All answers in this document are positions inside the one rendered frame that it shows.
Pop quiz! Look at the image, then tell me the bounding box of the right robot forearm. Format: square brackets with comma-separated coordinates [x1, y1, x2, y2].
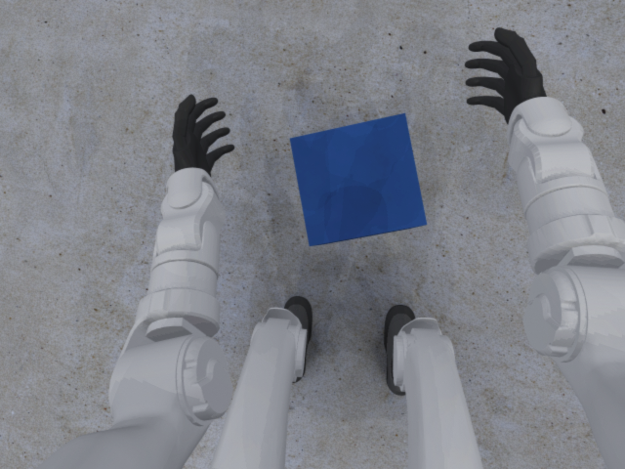
[507, 97, 625, 275]

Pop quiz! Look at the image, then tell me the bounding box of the right robot foot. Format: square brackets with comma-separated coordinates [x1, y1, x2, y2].
[384, 305, 415, 396]

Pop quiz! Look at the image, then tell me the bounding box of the left robot forearm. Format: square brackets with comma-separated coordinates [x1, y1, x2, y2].
[108, 168, 226, 417]

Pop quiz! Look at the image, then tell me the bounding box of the right robot upper arm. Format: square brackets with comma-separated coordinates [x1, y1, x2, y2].
[522, 265, 625, 469]

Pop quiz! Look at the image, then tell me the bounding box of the right robot thigh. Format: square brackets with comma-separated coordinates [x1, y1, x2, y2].
[393, 328, 483, 469]

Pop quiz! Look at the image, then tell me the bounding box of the left robot upper arm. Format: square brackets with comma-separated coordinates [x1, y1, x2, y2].
[35, 334, 233, 469]

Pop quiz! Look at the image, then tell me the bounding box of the robot left hand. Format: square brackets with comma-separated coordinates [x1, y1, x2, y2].
[172, 94, 234, 177]

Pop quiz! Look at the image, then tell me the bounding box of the carton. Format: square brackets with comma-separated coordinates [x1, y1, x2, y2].
[290, 113, 427, 246]

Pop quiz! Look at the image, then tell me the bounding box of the robot right hand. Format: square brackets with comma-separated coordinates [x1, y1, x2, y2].
[465, 27, 547, 124]

